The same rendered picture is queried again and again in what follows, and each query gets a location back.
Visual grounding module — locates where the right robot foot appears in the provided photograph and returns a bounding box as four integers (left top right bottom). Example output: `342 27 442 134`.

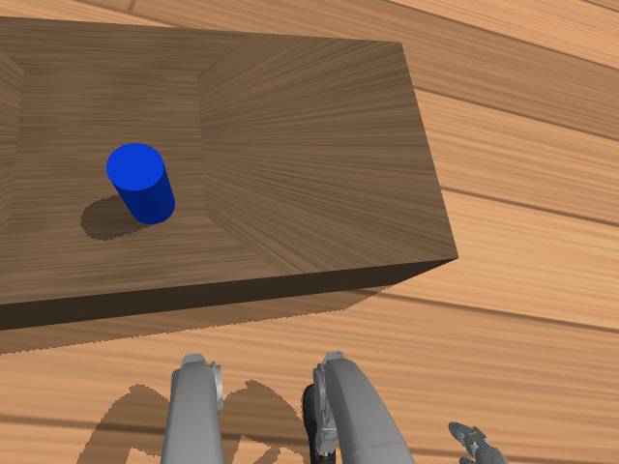
303 384 336 464

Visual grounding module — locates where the can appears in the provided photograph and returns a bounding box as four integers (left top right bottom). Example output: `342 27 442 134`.
106 143 175 224

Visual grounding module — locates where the right robot hand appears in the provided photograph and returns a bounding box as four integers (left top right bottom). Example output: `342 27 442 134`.
449 421 510 464

